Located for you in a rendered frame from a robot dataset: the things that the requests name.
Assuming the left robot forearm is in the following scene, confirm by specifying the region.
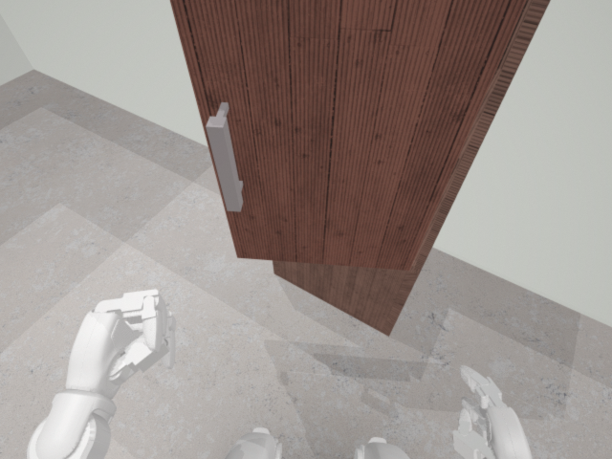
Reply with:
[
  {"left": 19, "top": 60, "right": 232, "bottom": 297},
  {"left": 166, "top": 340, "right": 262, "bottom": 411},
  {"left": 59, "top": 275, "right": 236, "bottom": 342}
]
[{"left": 27, "top": 390, "right": 117, "bottom": 459}]

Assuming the cupboard door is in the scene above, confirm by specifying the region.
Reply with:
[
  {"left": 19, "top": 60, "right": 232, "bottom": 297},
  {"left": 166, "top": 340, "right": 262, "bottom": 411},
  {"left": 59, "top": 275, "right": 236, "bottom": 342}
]
[{"left": 170, "top": 0, "right": 526, "bottom": 271}]

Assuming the robot right hand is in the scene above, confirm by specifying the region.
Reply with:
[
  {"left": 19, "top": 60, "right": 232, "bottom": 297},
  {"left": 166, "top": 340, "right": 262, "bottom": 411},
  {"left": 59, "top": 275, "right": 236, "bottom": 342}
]
[{"left": 453, "top": 365, "right": 533, "bottom": 459}]

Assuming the robot left hand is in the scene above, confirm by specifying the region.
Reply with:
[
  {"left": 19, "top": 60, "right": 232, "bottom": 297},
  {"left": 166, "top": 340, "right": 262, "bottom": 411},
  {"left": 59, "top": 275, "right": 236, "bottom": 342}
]
[{"left": 66, "top": 289, "right": 177, "bottom": 400}]

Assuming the left robot thigh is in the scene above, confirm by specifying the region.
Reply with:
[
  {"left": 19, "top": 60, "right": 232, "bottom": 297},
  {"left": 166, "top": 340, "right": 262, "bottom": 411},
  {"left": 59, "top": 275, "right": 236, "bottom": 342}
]
[{"left": 224, "top": 432, "right": 282, "bottom": 459}]

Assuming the handle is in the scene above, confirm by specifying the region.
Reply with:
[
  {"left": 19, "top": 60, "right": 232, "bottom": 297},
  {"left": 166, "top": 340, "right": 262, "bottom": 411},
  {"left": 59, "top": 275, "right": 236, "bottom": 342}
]
[{"left": 206, "top": 102, "right": 243, "bottom": 212}]

